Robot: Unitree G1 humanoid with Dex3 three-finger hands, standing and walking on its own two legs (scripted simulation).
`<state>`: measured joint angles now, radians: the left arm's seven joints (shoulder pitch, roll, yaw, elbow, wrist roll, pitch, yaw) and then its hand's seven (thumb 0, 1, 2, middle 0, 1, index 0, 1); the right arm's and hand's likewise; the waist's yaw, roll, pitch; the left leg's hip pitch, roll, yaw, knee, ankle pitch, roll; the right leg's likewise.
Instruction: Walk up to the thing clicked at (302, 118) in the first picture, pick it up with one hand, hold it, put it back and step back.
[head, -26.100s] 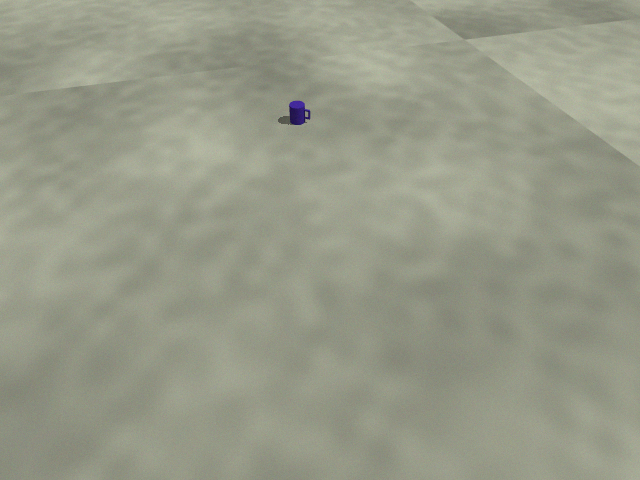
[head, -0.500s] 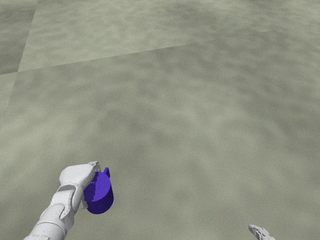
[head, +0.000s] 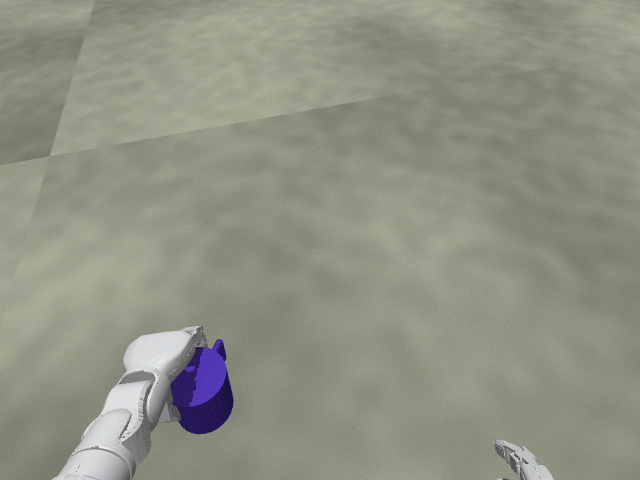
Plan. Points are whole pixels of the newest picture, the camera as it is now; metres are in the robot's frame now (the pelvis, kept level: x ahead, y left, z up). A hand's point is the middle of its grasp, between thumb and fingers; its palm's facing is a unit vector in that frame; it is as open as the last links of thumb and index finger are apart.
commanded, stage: hold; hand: left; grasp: from above
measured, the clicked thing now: (205, 381) +0.30 +0.19 -0.14
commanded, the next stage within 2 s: crouch in 0.94 s
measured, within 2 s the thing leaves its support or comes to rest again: neither
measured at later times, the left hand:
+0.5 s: hand (164, 381) +0.27 +0.22 -0.05, palm faces -0.49 -0.06 -0.87, open 11.5 cm
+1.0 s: hand (162, 376) +0.28 +0.23 -0.05, palm faces -0.48 -0.06 -0.87, open 11.5 cm
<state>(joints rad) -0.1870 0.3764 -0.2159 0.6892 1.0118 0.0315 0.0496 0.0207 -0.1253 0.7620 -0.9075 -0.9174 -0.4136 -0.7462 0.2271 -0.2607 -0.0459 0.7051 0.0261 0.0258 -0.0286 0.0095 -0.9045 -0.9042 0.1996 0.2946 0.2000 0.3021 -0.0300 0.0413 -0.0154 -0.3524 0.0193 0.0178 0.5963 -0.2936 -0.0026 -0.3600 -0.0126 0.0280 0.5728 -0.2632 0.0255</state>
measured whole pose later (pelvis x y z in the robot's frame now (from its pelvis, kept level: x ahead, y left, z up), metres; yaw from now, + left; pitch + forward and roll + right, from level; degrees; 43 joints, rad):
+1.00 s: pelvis +0.00 +0.00 +0.01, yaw +0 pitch +2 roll +0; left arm -0.21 0.39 -0.22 0.65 1.00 0.04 0.01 0.00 -0.13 0.83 -0.83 -1.05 -0.37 -0.79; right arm 0.20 -0.26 -0.04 0.71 0.04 0.03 -0.04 0.01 -0.91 -0.91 0.20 0.29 0.20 0.30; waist -0.01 0.04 0.01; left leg -0.29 0.01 0.01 0.53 -0.27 0.00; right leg -0.29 -0.02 0.02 0.50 -0.24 0.03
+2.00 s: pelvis -0.05 +0.00 -0.23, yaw +0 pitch +35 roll -3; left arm -0.70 0.47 -0.01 1.26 1.18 -0.04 0.39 0.04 -0.07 0.78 -0.83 -1.03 -0.36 -0.75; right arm 0.25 -0.23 -0.03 0.77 -0.09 -0.02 -0.01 0.01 -0.90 -0.90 0.20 0.29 0.20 0.30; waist -0.20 0.04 -0.20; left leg -1.71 0.01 -0.05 1.73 -0.63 0.00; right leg -1.69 -0.01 -0.01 1.68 -0.60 0.03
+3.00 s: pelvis -0.07 +0.00 -0.39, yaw -2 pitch +37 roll -6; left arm -0.82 0.62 0.08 1.33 1.25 -0.19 0.40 0.05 -0.06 0.75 -0.95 -0.93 -0.41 -0.67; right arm 0.19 -0.26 0.00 0.76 -0.14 -0.09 0.11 0.00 -0.91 -0.91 0.20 0.29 0.20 0.30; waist -0.24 0.00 -0.07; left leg -2.20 -0.01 -0.10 2.26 -0.70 -0.02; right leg -2.17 0.00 -0.03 2.19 -0.67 0.03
